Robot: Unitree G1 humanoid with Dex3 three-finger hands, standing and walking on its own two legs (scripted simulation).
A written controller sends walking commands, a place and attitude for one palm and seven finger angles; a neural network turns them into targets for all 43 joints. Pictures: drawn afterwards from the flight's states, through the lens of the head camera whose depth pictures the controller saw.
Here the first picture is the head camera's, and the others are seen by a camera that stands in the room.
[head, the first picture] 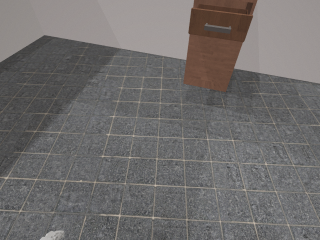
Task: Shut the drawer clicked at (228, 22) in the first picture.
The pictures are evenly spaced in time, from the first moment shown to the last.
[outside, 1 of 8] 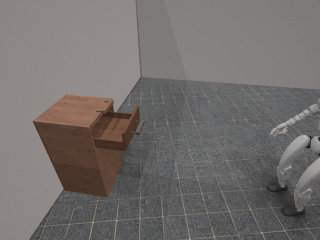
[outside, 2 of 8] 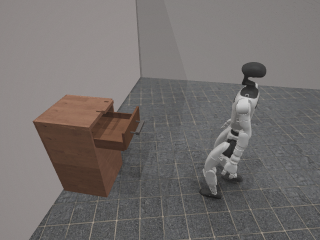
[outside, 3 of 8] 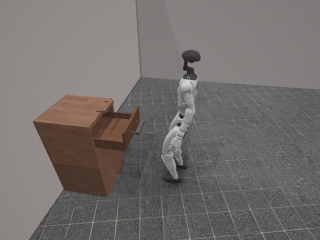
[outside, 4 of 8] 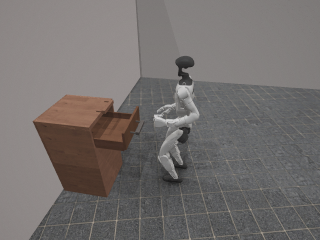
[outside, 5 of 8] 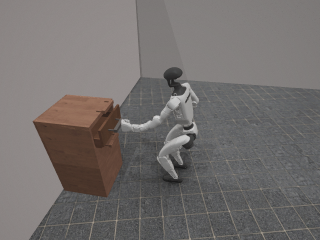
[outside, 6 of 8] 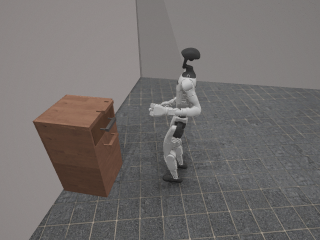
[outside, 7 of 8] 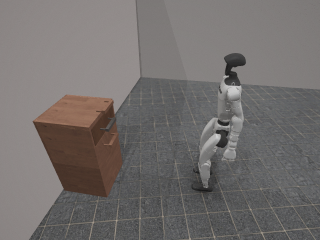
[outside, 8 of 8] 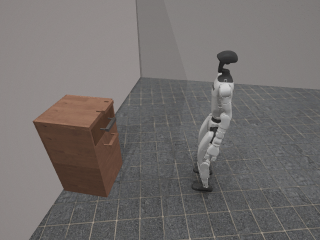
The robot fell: no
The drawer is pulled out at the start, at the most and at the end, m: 0.25 0.25 0.00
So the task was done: yes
